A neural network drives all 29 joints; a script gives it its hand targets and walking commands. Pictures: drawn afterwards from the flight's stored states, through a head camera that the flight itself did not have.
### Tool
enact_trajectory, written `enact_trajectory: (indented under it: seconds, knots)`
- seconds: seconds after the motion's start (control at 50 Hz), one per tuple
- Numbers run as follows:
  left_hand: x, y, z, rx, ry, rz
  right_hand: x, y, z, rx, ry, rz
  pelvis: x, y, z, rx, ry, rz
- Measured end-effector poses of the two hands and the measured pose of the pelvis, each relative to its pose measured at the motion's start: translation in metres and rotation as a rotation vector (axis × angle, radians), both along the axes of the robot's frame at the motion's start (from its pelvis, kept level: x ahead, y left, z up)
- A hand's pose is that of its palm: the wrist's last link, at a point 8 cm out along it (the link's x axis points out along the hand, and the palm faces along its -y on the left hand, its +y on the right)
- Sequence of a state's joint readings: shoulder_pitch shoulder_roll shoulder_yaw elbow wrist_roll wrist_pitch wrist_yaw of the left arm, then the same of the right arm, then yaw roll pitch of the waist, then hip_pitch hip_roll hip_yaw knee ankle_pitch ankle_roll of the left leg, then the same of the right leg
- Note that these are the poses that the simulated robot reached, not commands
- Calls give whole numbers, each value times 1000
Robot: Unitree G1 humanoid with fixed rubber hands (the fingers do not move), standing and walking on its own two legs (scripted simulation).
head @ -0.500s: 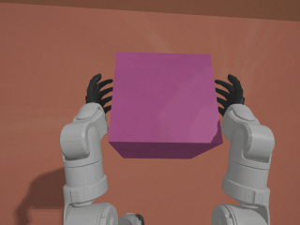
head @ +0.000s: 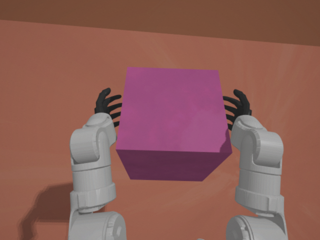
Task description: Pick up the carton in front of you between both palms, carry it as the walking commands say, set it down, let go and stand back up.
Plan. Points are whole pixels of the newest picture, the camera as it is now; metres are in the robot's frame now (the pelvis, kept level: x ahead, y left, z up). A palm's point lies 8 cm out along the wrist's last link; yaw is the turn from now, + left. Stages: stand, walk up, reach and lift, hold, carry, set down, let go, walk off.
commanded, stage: carry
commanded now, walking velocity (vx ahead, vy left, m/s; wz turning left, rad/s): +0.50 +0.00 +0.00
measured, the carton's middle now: (169, 131) +0.37 +0.02 +0.06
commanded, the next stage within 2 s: none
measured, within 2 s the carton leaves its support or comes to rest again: neither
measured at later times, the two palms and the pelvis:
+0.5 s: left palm (127, 41) +0.66 +0.17 +0.16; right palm (225, 47) +0.62 -0.14 +0.16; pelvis +0.29 +0.05 +0.04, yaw -2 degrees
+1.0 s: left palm (137, 1) +0.92 +0.17 +0.18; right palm (214, 2) +0.94 -0.14 +0.18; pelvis +0.58 +0.00 +0.06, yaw +0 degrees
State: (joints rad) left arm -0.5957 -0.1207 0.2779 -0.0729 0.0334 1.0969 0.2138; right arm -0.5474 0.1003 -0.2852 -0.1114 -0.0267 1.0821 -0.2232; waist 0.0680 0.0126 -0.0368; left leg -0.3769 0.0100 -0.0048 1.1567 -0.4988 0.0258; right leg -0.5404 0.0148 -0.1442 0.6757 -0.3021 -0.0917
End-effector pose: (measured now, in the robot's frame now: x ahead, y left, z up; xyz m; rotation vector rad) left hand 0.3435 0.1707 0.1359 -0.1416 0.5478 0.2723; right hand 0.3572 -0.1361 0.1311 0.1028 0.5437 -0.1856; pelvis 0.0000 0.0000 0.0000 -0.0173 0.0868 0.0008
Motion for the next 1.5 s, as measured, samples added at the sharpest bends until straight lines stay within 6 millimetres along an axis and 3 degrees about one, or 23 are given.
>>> enact_trajectory:
  seconds: [0.06, 0.14, 0.3, 0.36, 0.48, 0.58, 0.7, 0.78, 0.86, 0.92, 1.04, 1.14, 1.22, 1.34, 1.5]
  knots:
    - [20, 3, -7, -27, 59, 28, 31, 4, -7, 31, 67, -3, 30, -4, 12, 11, 1, -2]
    - [62, 5, 2, -32, 35, 39, 74, 5, 1, 72, 45, -32, 71, -2, 23, 20, 6, -5]
    - [181, 3, 36, -15, -89, -40, 172, 0, 36, 7, -87, -82, 178, 21, 22, 23, 17, -26]
    - [230, 5, 33, -5, -92, -86, 208, 2, 41, -12, -91, -102, 221, 33, 14, 40, 5, -40]
    - [302, -2, 21, -32, 38, -113, 256, 1, 28, 58, 31, -123, 283, 46, 33, 12, 12, -30]
    - [356, 0, 29, -50, 7, -79, 312, 0, 41, 53, 0, -127, 336, 42, 43, 5, 11, -23]
    - [429, 3, 48, -14, -71, -45, 402, 2, 60, 47, -75, -65, 417, 25, 40, 9, 13, -11]
    - [479, 2, 48, 25, -63, -12, 466, -1, 49, 20, -62, -25, 474, 9, 29, -8, -2, 6]
    - [508, 0, 33, -17, 40, 5, 513, -1, 30, 1, 50, -8, 514, -1, 41, 9, -3, 1]
    - [531, 0, 32, -34, 61, 30, 542, 1, 30, 59, 75, -20, 542, -3, 53, 19, -3, 1]
    - [606, -3, 60, -16, -37, 3, 609, -4, 56, 65, -25, -57, 606, 5, 63, 22, 6, -15]
    - [679, -2, 79, -9, -95, -48, 670, -5, 79, 6, -90, -82, 677, 19, 61, 22, 14, -28]
    - [741, 3, 71, -7, -75, -95, 719, 0, 81, -21, -71, -106, 735, 35, 51, 39, 2, -39]
    - [808, 4, 54, -31, 64, -94, 766, 6, 62, 66, 60, -112, 794, 47, 70, 15, 3, -29]
    - [895, 10, 73, -34, -32, -52, 865, 9, 87, 53, -37, -85, 882, 37, 80, 12, 3, -17]
